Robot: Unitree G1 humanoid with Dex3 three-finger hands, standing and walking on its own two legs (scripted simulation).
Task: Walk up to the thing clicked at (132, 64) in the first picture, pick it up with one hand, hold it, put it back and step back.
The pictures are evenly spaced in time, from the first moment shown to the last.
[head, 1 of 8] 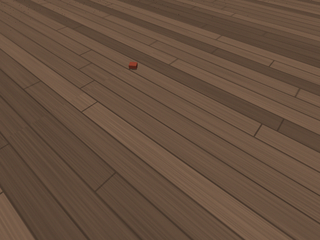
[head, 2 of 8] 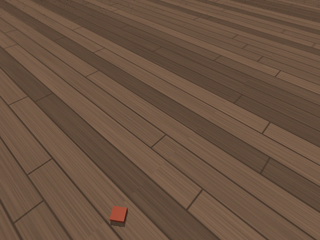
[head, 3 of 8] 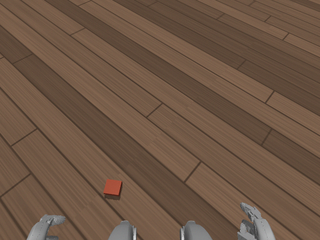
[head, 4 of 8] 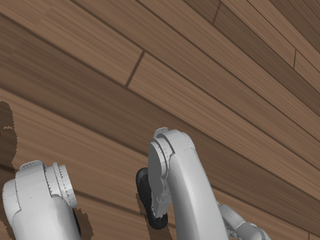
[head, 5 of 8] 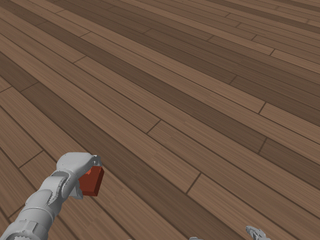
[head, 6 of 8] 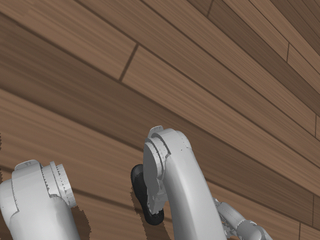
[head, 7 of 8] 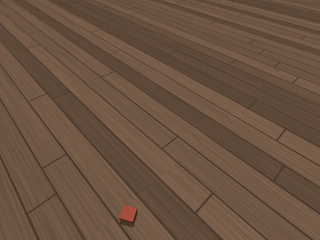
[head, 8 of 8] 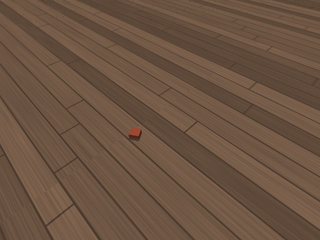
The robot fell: no
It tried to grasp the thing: yes
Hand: left
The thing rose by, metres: 0.70
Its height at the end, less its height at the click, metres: +0.00
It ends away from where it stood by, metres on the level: 0.01
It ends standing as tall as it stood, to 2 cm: yes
